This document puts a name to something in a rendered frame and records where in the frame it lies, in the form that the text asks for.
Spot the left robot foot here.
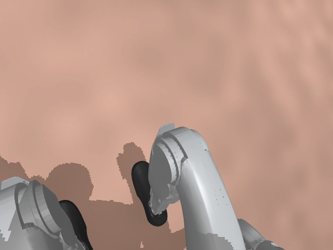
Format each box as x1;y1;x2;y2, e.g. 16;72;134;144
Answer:
59;200;93;250

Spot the right robot arm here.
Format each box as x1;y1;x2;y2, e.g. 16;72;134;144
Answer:
255;240;284;250

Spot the right robot foot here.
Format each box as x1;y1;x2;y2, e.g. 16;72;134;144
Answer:
132;161;168;227

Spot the right robot hand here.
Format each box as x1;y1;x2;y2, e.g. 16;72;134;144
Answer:
237;219;266;250

